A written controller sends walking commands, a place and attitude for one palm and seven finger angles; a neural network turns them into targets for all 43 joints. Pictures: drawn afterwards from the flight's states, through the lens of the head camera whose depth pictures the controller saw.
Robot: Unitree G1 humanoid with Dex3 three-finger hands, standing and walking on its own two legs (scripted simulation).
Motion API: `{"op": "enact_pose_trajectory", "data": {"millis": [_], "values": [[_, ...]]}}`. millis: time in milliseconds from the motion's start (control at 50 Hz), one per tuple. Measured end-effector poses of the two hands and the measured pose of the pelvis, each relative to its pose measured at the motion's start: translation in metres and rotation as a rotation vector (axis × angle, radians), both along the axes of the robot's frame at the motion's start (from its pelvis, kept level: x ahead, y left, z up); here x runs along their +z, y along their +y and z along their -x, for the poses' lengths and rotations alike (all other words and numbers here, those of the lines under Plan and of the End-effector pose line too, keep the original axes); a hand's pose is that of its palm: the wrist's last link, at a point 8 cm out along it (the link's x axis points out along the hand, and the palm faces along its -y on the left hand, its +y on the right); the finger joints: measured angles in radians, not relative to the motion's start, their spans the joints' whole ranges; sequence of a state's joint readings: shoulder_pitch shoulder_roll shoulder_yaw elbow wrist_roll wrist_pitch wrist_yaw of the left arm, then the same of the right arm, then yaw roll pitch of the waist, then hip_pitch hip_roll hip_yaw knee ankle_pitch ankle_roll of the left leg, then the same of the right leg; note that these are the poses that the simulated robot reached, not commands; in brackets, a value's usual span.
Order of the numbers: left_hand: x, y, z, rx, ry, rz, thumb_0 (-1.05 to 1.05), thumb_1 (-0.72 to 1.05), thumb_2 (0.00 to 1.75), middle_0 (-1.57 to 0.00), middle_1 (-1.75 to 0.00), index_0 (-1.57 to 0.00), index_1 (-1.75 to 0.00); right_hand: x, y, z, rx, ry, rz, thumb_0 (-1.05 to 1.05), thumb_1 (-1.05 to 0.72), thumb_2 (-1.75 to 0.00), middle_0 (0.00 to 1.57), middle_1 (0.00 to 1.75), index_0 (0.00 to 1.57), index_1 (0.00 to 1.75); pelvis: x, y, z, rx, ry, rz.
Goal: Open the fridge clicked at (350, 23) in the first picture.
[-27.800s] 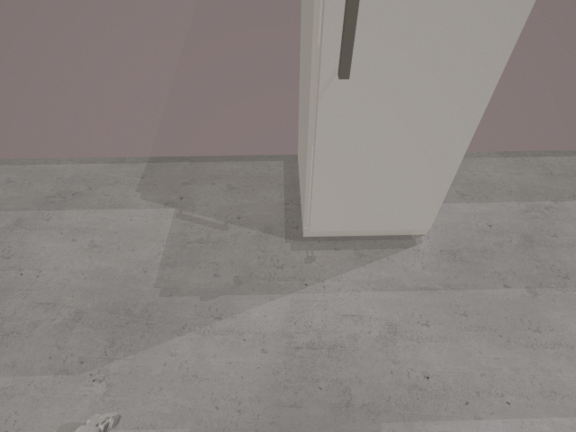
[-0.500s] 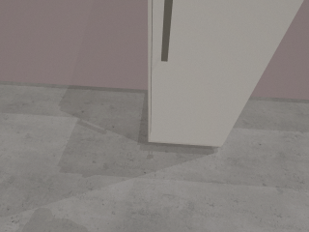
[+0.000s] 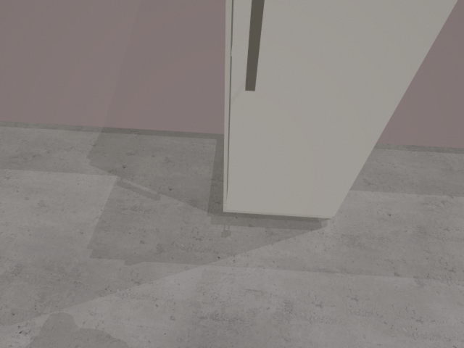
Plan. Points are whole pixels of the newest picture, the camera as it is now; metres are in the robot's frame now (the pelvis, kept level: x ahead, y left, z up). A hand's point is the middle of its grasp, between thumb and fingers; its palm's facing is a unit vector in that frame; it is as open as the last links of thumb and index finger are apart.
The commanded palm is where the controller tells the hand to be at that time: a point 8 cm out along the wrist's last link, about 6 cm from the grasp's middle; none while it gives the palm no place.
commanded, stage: look again from close up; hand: left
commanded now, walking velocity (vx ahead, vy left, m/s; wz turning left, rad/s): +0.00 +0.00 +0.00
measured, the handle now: out of the picture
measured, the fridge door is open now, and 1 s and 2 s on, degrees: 0 0 0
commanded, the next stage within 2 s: raise the hand to about handle height in 0.06 s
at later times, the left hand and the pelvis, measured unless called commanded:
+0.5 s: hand (171, 285) +0.21 +0.11 +0.03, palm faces +0.00 -1.00 +0.05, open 8.1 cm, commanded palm +0.12 +0.21 -0.02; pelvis -0.04 -0.02 -0.04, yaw +0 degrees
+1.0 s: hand (136, 290) +0.20 +0.16 +0.03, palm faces -0.06 -1.00 -0.05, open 11.1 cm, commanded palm +0.15 +0.23 +0.05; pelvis -0.04 -0.05 -0.04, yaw +1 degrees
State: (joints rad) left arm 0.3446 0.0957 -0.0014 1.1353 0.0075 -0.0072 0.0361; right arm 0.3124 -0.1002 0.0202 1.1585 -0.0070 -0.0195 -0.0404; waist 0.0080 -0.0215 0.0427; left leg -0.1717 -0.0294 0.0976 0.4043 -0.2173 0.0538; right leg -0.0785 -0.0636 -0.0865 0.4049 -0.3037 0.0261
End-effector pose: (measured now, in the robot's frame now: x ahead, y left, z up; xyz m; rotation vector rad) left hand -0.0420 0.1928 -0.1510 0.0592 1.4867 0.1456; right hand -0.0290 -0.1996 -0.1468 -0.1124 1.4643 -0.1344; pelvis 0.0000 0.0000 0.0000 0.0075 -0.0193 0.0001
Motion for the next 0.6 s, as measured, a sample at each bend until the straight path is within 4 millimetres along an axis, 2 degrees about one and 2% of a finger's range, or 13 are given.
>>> {"op": "enact_pose_trajectory", "data": {"millis": [180,220,240,280,320,360,400,440,480,520,560,600], "values": [[-0.001,-0.001,0.012,-0.007,0.012,0.002,0.0,0.91,0.9,-0.19,-0.3,-0.2,-0.3,0.0,-0.002,0.002,-0.002,-0.013,0.01,0.01,-0.92,-0.89,0.2,0.3,0.2,0.3,-0.001,0.002,0.004,-0.003,0.003,0.007],[0.012,0.009,-0.013,0.015,-0.1,-0.043,0.03,0.92,0.9,-0.2,-0.3,-0.2,-0.3,0.004,-0.011,-0.003,0.006,-0.09,0.037,0.02,-0.93,-0.89,0.2,0.3,0.21,0.3,-0.003,0.002,0.009,-0.002,0.001,0.005],[0.023,0.024,-0.027,0.014,-0.186,-0.114,0.06,0.96,0.9,-0.2,-0.31,-0.2,-0.3,0.007,-0.017,-0.008,0.007,-0.158,0.057,0.03,-0.93,-0.89,0.2,0.3,0.21,0.3,-0.004,0.001,0.011,-0.01,0.004,-0.004],[0.049,0.049,-0.063,0.022,-0.398,-0.224,0.09,0.98,0.89,-0.2,-0.32,-0.21,-0.31,0.011,-0.032,-0.022,-0.009,-0.295,0.081,0.03,-0.94,-0.89,0.2,0.3,0.21,0.3,-0.008,-0.002,0.015,-0.003,0.021,-0.021],[0.086,0.058,-0.106,0.017,-0.633,-0.277,0.1,0.96,0.88,-0.2,-0.33,-0.2,-0.33,0.014,-0.045,-0.041,-0.003,-0.425,0.104,0.03,-0.93,-0.89,0.2,0.3,0.21,0.3,-0.012,-0.002,0.019,0.015,0.025,-0.016],[0.129,0.048,-0.151,-0.011,-0.904,-0.276,0.08,0.92,0.87,-0.2,-0.35,-0.2,-0.34,0.018,-0.056,-0.065,0.019,-0.553,0.127,0.03,-0.93,-0.89,0.2,0.3,0.21,0.3,-0.015,-0.001,0.023,0.024,0.03,-0.003],[0.167,0.026,-0.19,-0.052,-1.172,-0.222,0.07,0.88,0.86,-0.19,-0.37,-0.2,-0.36,0.026,-0.066,-0.089,0.04,-0.67,0.15,0.02,-0.92,-0.89,0.2,0.3,0.21,0.3,-0.019,-0.002,0.028,0.029,0.045,0.004],[0.186,0.001,-0.216,-0.08,-1.387,-0.107,0.05,0.82,0.84,-0.19,-0.39,-0.2,-0.39,0.036,-0.074,-0.112,0.049,-0.765,0.165,0.02,-0.92,-0.89,0.2,0.3,0.2,0.3,-0.025,-0.007,0.033,0.021,0.071,0.004],[0.187,-0.019,-0.228,-0.101,-1.521,0.037,0.03,0.77,0.82,-0.2,-0.42,-0.2,-0.41,0.047,-0.08,-0.131,0.068,-0.833,0.174,0.02,-0.91,-0.89,0.2,0.3,0.2,0.3,-0.033,-0.014,0.038,0.008,0.099,-0.001],[0.171,-0.03,-0.225,-0.129,-1.556,0.129,0.02,0.71,0.8,-0.21,-0.45,-0.21,-0.44,0.059,-0.085,-0.148,0.092,-0.878,0.181,0.01,-0.91,-0.89,0.2,0.3,0.2,0.3,-0.039,-0.023,0.042,0.0,0.112,-0.005],[0.146,-0.028,-0.211,-0.13,-1.48,0.145,0.01,0.65,0.78,-0.21,-0.48,-0.22,-0.47,0.069,-0.089,-0.162,0.119,-0.904,0.185,0.01,-0.91,-0.89,0.2,0.3,0.2,0.3,-0.045,-0.031,0.044,-0.002,0.114,-0.008],[0.124,-0.017,-0.186,-0.103,-1.362,0.105,0.01,0.6,0.77,-0.22,-0.5,-0.22,-0.5,0.075,-0.091,-0.176,0.145,-0.923,0.184,0.01,-0.91,-0.89,0.2,0.3,0.2,0.3,-0.048,-0.037,0.045,0.0,0.114,-0.006]]}}
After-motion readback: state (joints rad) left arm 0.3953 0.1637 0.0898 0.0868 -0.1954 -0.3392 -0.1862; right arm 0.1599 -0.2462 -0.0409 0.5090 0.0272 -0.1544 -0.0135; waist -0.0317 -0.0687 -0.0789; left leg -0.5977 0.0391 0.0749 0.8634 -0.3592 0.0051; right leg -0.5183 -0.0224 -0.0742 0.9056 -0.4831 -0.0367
